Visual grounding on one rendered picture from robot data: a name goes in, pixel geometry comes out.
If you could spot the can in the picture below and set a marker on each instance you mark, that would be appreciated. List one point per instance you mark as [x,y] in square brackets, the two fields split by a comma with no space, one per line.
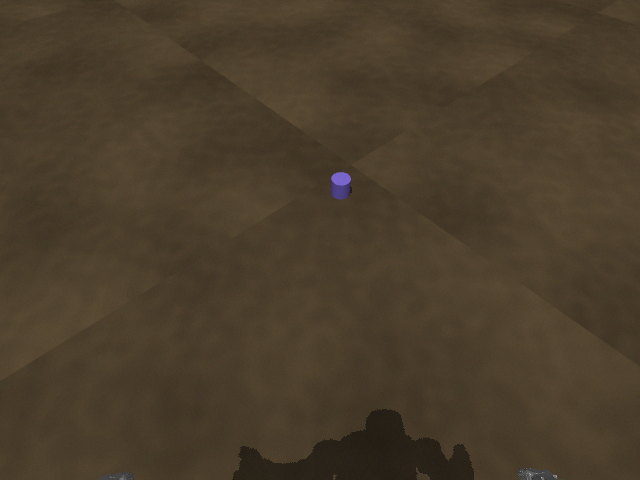
[340,185]

